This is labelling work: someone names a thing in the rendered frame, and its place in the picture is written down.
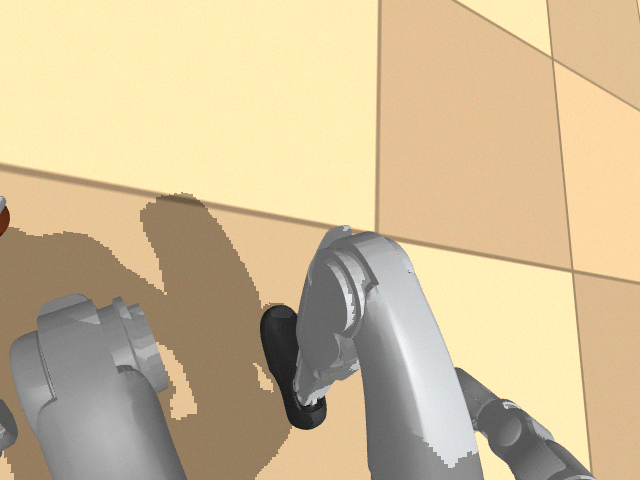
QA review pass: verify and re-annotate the right robot foot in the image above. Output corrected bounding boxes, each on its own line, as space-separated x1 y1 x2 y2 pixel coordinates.
260 305 327 430

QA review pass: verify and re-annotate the bottle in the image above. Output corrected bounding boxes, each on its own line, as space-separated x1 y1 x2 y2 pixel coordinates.
0 205 10 236

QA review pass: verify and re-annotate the right robot arm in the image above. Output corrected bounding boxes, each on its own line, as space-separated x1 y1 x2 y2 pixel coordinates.
477 399 597 480

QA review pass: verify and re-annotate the right robot hand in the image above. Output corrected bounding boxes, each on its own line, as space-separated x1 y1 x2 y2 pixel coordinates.
454 367 500 433

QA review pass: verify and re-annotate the left robot arm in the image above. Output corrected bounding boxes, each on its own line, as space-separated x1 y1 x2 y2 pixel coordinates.
0 399 18 457

